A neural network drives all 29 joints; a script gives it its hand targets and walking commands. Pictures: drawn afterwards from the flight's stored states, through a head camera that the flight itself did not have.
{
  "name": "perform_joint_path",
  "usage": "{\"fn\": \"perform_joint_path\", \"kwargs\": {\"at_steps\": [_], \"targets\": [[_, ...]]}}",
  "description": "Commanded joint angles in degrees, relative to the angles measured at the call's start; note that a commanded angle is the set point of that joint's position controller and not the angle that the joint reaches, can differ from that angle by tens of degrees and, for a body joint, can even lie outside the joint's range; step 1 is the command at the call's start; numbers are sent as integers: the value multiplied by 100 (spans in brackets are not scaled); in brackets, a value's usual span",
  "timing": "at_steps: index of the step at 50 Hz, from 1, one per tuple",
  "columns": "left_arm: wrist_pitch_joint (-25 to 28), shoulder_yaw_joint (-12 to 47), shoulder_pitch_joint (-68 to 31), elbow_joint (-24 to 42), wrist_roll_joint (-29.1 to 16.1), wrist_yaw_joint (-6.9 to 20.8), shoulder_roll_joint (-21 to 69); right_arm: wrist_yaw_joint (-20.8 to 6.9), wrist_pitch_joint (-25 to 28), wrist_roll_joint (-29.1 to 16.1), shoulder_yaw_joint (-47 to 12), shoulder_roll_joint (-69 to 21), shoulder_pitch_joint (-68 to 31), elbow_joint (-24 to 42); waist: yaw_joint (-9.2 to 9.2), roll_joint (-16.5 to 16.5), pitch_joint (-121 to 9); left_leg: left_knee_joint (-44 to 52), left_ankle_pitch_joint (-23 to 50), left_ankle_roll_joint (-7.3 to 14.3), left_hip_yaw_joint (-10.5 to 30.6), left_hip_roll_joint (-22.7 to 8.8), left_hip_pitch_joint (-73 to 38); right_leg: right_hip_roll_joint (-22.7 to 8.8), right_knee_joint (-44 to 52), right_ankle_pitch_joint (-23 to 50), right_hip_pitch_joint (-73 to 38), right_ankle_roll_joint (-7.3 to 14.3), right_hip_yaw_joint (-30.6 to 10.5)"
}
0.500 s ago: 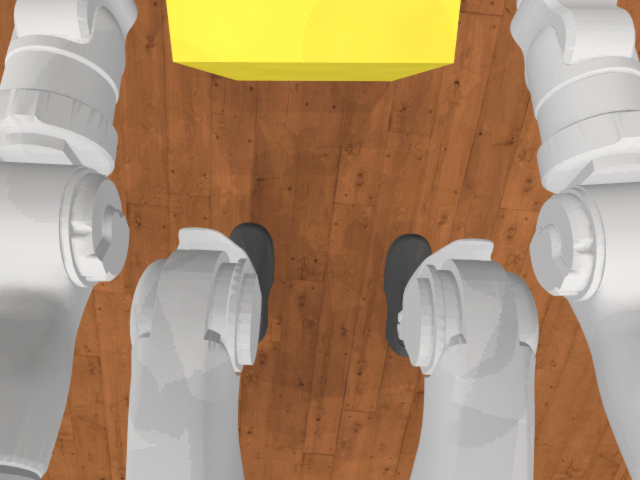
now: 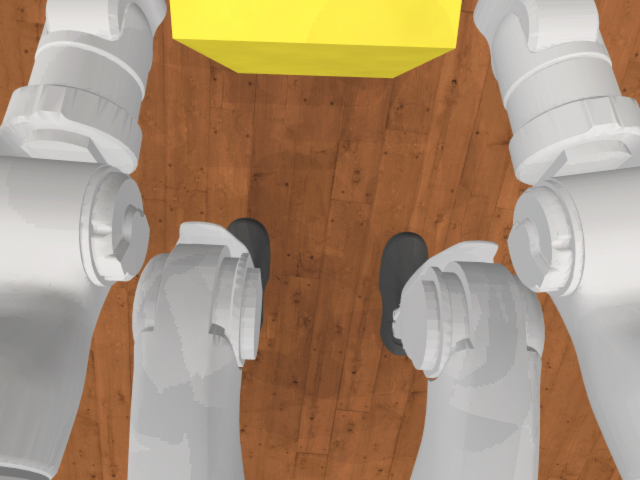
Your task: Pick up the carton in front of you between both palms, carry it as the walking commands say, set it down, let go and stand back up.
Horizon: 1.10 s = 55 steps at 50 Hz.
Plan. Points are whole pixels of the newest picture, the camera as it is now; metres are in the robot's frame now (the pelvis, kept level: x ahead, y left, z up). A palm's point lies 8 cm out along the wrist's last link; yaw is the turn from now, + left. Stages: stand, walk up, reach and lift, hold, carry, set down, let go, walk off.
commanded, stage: reach and lift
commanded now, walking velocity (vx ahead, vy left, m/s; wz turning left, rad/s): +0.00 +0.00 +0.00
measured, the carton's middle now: out of the picture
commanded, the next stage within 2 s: none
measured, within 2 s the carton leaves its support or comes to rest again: leaves its support in 0.30 s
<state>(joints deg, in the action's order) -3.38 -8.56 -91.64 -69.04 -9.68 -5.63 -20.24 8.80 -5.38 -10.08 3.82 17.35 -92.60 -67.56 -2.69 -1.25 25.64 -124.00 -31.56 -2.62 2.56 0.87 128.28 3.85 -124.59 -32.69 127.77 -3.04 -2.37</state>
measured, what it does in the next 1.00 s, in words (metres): rises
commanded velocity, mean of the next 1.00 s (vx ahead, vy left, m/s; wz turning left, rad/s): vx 0.00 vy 0.00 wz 0.00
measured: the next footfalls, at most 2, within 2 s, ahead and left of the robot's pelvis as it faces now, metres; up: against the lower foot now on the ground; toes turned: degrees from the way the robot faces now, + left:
none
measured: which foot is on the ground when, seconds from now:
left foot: down 0.00-1.00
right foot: down 0.00-1.00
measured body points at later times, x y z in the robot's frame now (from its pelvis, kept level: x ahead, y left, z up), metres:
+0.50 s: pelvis +0.01 +0.00 +0.02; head +0.33 +0.02 +0.34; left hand +0.55 +0.20 -0.07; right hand +0.57 -0.11 -0.07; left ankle +0.12 +0.14 -0.34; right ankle +0.12 -0.13 -0.34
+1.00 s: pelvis +0.01 +0.00 +0.14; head +0.26 +0.02 +0.51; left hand +0.50 +0.19 +0.08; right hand +0.52 -0.12 +0.08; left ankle +0.12 +0.13 -0.34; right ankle +0.11 -0.13 -0.34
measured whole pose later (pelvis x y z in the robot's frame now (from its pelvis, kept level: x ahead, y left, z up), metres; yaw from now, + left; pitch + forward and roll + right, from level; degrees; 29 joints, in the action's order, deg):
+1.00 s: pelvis +0.01 +0.00 +0.14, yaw +1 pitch +43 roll -1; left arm -23.7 -28.2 -59.5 -37.4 14.2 -0.7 -0.5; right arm 3.6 -22.9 14.2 28.0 -1.7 -59.9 -38.4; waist -1.7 -1.5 -10.3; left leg -95.2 -26.5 -3.7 5.6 5.4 111.8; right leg 6.7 -95.7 -28.0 110.7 -4.0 -5.3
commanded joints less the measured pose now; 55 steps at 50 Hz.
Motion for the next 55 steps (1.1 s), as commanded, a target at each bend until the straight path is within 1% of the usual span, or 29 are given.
{"fn": "perform_joint_path", "kwargs": {"at_steps": [1,2,4,7,9,11,14,15,16,17,18,19,20,23,25,27,28,30,32,36,38,42,46,51,55], "targets": [[-369,744,-2667,1004,416,1466,4495,-1446,-237,436,-413,-4648,-2480,862,-206,-121,-6252,739,1338,121,-683,419,-2987,378,698,1233,-2820,108,601],[-470,730,-2539,1095,467,1618,4810,-1589,-299,460,-385,-4899,-2457,977,-239,-77,-6204,734,1368,152,-710,445,-2936,390,695,1212,-2690,128,634],[-622,756,-2407,1338,477,1822,5298,-1769,-375,471,-409,-5299,-2419,1206,-278,-58,-6338,709,1572,200,-707,471,-2927,417,651,1335,-2537,172,697],[-743,888,-2334,1755,371,1933,5683,-1851,-445,355,-621,-5655,-2362,1569,-260,-138,-6833,654,2048,257,-659,454,-3156,417,608,1684,-2539,212,741],[-764,1112,-2429,2101,198,1936,5847,-1817,-472,187,-873,-5870,-2450,1899,-249,-177,-7459,615,2403,261,-653,453,-3467,416,585,1981,-2798,210,752],[-806,1443,-2625,2610,-47,1890,6008,-1737,-513,-24,-1180,-6097,-2616,2310,-250,-162,-8495,587,2827,235,-675,477,-3972,436,555,2363,-3229,199,776],[-951,2015,-2883,3611,-364,1712,6342,-1562,-621,-337,-1698,-6443,-2922,3145,-307,-64,-10493,628,3531,164,-711,550,-5047,499,581,2879,-3906,154,848],[-1015,2147,-2841,3883,-419,1635,6530,-1504,-665,-398,-1824,-6539,-3029,3477,-301,-25,-11166,661,3744,132,-717,587,-5453,538,619,2958,-4067,132,886],[-1108,2185,-2672,3977,-377,1572,6684,-1468,-720,-391,-1888,-6617,-3051,3725,-313,-6,-11616,722,3921,105,-719,617,-5739,574,674,3014,-4133,108,919],[-1239,2112,-2312,3786,-244,1547,6805,-1442,-797,-299,-1883,-6694,-2957,3786,-335,10,-11747,831,3929,84,-733,647,-5802,599,778,2953,-4076,90,944],[-1369,1958,-1917,3430,-57,1583,6870,-1454,-897,-101,-1776,-6765,-2719,3630,-320,-4,-11496,956,3636,74,-783,676,-5468,598,926,2820,-4065,90,928],[-1445,1871,-1591,3181,124,1594,7041,-1460,-986,132,-1693,-6944,-2393,3354,-241,-76,-11095,1096,3180,57,-858,704,-4992,609,1100,2580,-4051,78,909],[-1506,1725,-1394,3013,304,1637,7080,-1486,-1076,370,-1471,-7026,-2028,3049,-192,-113,-10549,1274,2691,54,-890,722,-4497,607,1281,2290,-3976,89,890],[-1626,1157,-1150,2548,831,1807,7248,-1607,-1283,1070,-558,-7255,-1066,2103,-22,43,-8755,1796,1570,36,-921,723,-3407,636,1848,1431,-3135,146,860],[-1651,759,-1088,2352,1153,1887,7249,-1693,-1335,1429,-24,-7289,-854,1786,41,127,-8127,2068,1220,54,-910,737,-3108,630,2129,1107,-2879,191,832],[-1657,460,-1073,2204,1370,1925,7220,-1747,-1327,1624,246,-7269,-929,1750,18,127,-7951,2292,1117,83,-884,759,-3073,627,2337,1008,-2876,218,819],[-1656,350,-1076,2128,1458,1927,7209,-1762,-1319,1671,292,-7266,-1025,1765,-17,105,-7934,2404,1061,99,-879,768,-3103,626,2446,954,-2912,222,808],[-1661,211,-1125,2051,1593,1916,7191,-1785,-1314,1708,298,-7247,-1282,1883,-85,58,-8043,2621,901,135,-866,784,-3240,638,2657,783,-3051,220,781],[-1696,167,-1152,2002,1665,1906,7200,-1799,-1340,1726,254,-7233,-1420,1947,-110,-1,-8198,2833,735,163,-850,794,-3441,648,2865,616,-3232,213,773],[-1826,131,-1142,1982,1750,1951,7310,-1855,-1472,1801,273,-7304,-1376,1928,-90,-66,-8547,3215,377,189,-850,795,-3869,655,3258,255,-3569,200,791],[-1901,183,-1082,2049,1733,1989,7452,-1904,-1545,1795,215,-7419,-1295,1993,-87,-64,-8836,3377,379,182,-855,789,-4167,652,3423,237,-3787,188,796],[-2008,540,-840,2326,1552,2050,7840,-2005,-1632,1635,-127,-7708,-1037,2274,-50,14,-9449,3635,904,126,-841,787,-4884,658,3679,681,-4247,148,795],[-2054,1022,-468,2685,1346,2070,8168,-2084,-1663,1439,-509,-7935,-611,2553,27,122,-9698,3880,1482,66,-787,792,-5509,668,3928,1175,-4622,140,770],[-2017,1417,149,2920,1234,2008,8388,-2117,-1639,1246,-877,-8124,9,2771,61,187,-9474,4252,1858,35,-675,811,-6038,676,4276,1529,-5039,140,682],[-1963,1448,765,2847,1319,1954,8418,-2118,-1610,1249,-963,-8204,603,2705,31,162,-8944,4656,1890,53,-589,821,-6317,670,4691,1581,-5367,131,581]]}}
